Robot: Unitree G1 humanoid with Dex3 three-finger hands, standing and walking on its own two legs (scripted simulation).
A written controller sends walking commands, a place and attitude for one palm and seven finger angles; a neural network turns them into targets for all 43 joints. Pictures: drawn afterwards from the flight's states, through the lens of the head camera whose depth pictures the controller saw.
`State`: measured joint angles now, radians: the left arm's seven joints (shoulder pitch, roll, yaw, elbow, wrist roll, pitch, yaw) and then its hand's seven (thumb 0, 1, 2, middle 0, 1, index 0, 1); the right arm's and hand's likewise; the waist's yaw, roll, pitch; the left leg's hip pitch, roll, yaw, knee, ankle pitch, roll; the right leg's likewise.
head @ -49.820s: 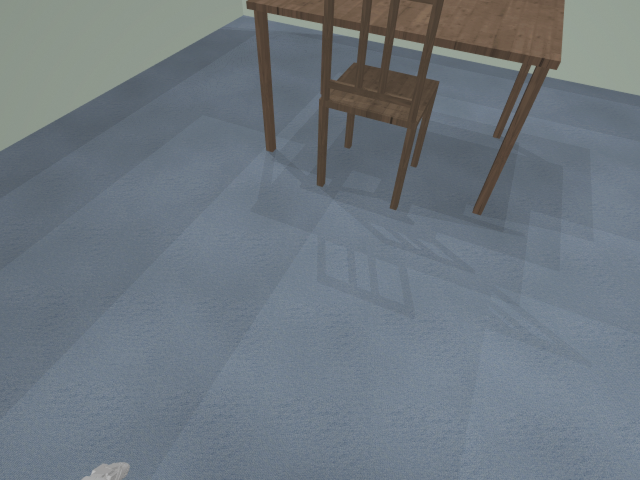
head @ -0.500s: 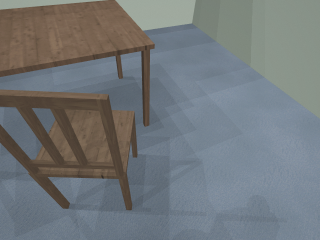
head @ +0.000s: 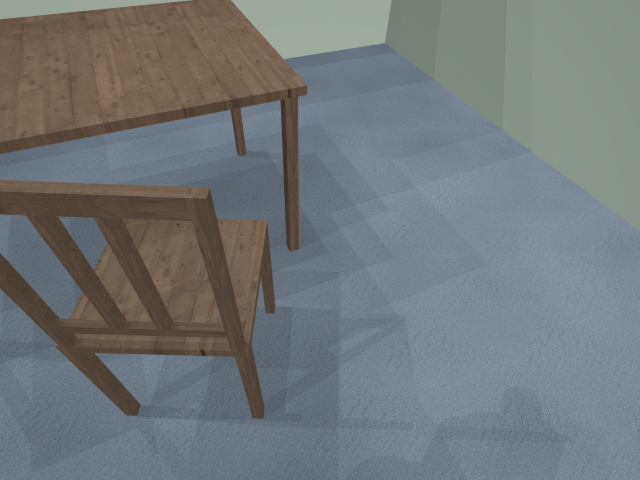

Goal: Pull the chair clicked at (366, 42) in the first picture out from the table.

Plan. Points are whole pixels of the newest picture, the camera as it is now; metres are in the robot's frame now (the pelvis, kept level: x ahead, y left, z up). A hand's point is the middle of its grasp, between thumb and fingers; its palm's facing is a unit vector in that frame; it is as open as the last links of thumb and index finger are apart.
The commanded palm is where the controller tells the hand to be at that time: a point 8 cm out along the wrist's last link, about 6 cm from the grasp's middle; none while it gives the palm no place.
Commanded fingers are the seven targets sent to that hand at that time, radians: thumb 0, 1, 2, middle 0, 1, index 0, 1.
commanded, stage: look again from close up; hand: left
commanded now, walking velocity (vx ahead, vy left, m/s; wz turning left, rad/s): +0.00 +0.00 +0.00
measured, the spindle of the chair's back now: (85, 277) +0.42 +0.43 -0.08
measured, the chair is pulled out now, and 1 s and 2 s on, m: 0.37 0.37 0.37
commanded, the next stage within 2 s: raise the hand toward the chair's back in 0.86 s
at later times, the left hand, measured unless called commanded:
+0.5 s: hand out of the picture +0.00 +0.16 -0.18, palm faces +0.02 -0.98 -0.20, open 7.4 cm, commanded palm none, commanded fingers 0.00 0.90 0.90 -0.20 -0.30 -0.20 -0.30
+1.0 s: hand out of the picture +0.02 +0.16 -0.17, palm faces +0.09 -0.97 -0.22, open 7.4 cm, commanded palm +0.09 +0.21 -0.08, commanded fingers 0.00 0.83 0.87 -0.19 -0.29 -0.19 -0.29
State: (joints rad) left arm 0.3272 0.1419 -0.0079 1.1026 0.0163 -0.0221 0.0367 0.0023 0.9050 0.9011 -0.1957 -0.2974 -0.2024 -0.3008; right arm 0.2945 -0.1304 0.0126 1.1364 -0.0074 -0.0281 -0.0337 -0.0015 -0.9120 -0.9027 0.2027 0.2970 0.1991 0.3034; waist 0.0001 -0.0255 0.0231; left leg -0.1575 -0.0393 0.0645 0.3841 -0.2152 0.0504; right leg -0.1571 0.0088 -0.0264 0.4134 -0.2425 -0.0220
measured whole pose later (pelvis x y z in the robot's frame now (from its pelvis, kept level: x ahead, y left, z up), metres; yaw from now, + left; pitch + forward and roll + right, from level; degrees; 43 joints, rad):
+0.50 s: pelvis +0.00 -0.02 +0.00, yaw +0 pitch -1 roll +1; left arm 0.30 0.17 -0.01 1.10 0.02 -0.03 0.03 0.00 0.90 0.90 -0.20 -0.30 -0.20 -0.30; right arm 0.26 -0.16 0.01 1.14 -0.01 -0.02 -0.03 0.00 -0.91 -0.90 0.20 0.30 0.20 0.30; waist 0.00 -0.02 0.02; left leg -0.15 -0.02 0.05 0.38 -0.22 0.03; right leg -0.15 0.03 -0.04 0.40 -0.24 -0.05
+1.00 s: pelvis +0.00 -0.03 +0.00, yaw +0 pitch -1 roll +0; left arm 0.32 0.18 0.03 0.95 -0.02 0.01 0.03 0.01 0.90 0.90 -0.20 -0.30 -0.21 -0.30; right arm 0.24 -0.20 0.01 1.09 -0.01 -0.02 -0.04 0.00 -0.91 -0.90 0.20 0.30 0.20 0.30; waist 0.00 0.01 0.04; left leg -0.17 0.02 0.05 0.42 -0.22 0.00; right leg -0.14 0.06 -0.05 0.38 -0.22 -0.06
